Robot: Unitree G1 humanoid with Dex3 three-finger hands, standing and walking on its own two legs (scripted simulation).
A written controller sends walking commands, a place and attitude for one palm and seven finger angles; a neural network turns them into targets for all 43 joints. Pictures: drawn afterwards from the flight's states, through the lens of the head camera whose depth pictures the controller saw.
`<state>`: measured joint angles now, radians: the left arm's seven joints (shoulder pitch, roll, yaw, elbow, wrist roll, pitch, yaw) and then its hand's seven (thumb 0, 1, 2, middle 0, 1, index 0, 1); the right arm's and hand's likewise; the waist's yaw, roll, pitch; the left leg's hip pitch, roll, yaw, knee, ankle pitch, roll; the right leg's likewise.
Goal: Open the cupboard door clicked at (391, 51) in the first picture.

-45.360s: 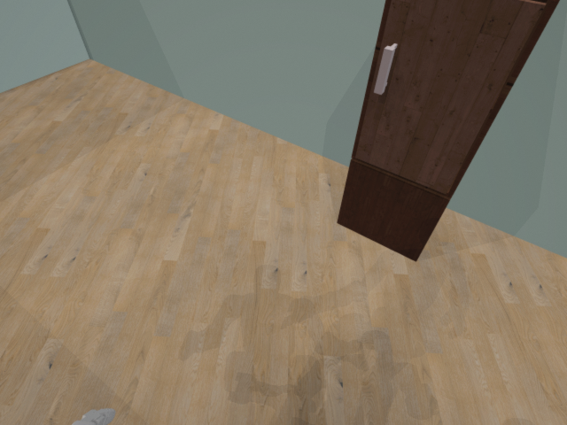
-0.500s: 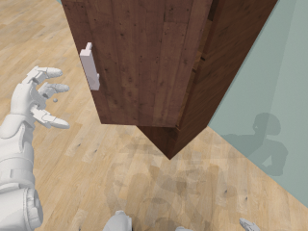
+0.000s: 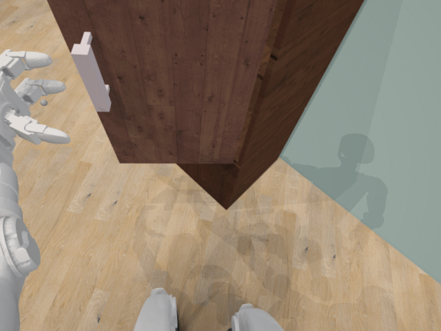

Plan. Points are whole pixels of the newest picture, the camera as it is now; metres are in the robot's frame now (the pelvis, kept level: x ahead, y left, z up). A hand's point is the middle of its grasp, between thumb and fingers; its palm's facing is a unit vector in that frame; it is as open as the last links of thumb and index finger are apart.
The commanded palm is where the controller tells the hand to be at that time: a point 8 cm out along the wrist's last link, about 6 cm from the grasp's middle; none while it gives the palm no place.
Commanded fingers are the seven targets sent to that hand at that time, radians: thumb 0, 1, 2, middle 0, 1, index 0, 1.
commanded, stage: move the hooked fingers beside the handle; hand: left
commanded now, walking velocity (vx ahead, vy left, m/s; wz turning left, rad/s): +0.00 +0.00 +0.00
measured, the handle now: (95, 73) +0.56 +0.21 +0.09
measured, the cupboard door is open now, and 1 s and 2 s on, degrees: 46 46 46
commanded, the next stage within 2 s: slide the fingers in behind the handle in 1.42 s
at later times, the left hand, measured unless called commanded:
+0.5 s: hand (42, 91) +0.51 +0.29 +0.09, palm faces +0.01 -1.00 +0.02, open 14.0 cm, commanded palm +0.49 +0.32 +0.10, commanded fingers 0.00 -0.50 0.30 -0.30 -1.20 -0.30 -1.20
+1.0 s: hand (49, 87) +0.51 +0.27 +0.11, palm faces +0.04 -1.00 -0.02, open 14.0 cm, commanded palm +0.50 +0.31 +0.09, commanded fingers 0.00 -0.50 0.30 -0.30 -1.20 -0.30 -1.20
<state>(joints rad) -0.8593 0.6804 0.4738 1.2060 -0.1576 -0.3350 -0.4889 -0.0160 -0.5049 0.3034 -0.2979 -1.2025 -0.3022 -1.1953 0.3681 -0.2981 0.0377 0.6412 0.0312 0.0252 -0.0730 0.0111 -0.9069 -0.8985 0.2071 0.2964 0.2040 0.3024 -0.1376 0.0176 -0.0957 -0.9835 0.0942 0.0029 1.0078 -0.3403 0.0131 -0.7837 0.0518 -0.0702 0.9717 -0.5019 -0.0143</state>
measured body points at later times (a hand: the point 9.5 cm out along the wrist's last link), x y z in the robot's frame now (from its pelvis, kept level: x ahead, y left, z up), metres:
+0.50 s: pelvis +0.02 +0.02 +0.00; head +0.15 +0.05 +0.43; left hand +0.50 +0.35 +0.09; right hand +0.00 -0.26 -0.10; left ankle +0.07 +0.11 -0.67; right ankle -0.02 -0.12 -0.67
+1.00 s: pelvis +0.01 +0.01 +0.00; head +0.13 +0.05 +0.43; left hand +0.50 +0.33 +0.11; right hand +0.03 -0.26 -0.10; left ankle +0.07 +0.11 -0.67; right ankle -0.02 -0.12 -0.67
